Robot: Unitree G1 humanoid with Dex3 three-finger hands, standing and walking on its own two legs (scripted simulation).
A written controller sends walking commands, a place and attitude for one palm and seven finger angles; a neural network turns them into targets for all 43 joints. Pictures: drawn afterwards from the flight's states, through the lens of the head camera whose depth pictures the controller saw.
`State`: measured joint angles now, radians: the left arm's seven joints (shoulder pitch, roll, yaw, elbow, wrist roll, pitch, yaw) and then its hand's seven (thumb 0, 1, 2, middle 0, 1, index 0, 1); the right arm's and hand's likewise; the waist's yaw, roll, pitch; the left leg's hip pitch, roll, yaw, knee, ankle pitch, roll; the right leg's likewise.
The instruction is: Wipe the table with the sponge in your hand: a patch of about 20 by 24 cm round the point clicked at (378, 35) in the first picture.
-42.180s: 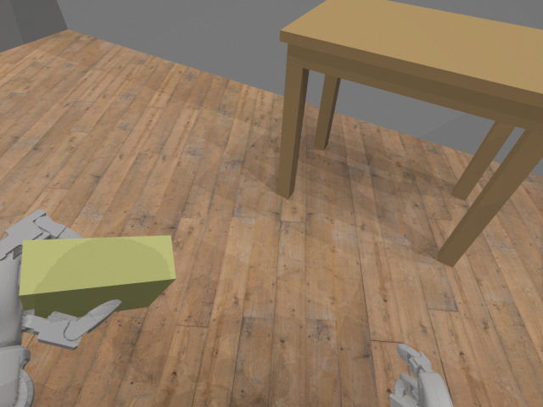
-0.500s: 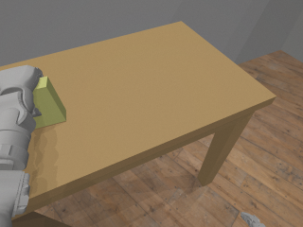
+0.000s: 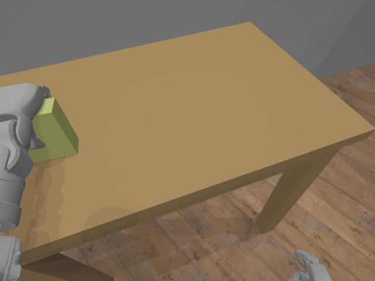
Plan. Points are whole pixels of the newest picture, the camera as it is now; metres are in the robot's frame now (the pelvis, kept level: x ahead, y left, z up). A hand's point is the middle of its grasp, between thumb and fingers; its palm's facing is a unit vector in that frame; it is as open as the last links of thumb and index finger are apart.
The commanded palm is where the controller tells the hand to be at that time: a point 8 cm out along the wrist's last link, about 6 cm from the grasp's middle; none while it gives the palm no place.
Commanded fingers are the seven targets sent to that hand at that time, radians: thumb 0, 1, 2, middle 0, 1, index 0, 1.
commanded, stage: wipe back along the first lane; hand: left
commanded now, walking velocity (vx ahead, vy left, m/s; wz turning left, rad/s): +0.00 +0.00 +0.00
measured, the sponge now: (38, 140) +0.36 +0.37 +0.09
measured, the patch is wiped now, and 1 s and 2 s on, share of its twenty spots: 0.90 0.90 0.90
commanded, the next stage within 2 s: lift the sponge slowly off the table in 1.42 s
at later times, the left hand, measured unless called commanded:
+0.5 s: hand (38, 141) +0.32 +0.32 +0.14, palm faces +0.00 +0.03 -1.00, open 9.4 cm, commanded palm +0.28 +0.31 +0.18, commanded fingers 0.00 0.10 1.30 -1.20 -1.60 -1.20 -1.60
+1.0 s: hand (35, 155) +0.29 +0.31 +0.14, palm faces +0.05 +0.01 -1.00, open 9.3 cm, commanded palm +0.23 +0.31 +0.17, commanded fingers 0.00 0.10 1.30 -1.20 -1.60 -1.20 -1.60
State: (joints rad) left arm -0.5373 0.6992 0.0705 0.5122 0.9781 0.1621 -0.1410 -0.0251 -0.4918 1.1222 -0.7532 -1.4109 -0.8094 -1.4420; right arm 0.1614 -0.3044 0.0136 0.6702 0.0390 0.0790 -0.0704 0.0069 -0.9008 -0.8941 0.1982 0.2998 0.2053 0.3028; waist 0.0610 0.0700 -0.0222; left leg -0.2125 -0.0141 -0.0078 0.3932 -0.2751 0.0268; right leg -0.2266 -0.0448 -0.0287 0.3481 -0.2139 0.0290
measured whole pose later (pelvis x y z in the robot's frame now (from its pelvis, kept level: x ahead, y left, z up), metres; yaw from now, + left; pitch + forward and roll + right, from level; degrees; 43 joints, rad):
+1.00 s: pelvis +0.00 -0.02 +0.00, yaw -1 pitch +1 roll +0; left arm -0.08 0.65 0.09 -0.03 0.87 0.37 -0.10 0.00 -0.45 1.09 -0.73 -1.42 -0.79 -1.45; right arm 0.09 -0.32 0.04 0.64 0.04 0.08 -0.06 0.01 -0.90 -0.89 0.20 0.30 0.20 0.30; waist 0.08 0.10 -0.01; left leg -0.14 0.01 0.00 0.44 -0.32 0.00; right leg -0.18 -0.02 -0.02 0.44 -0.28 0.01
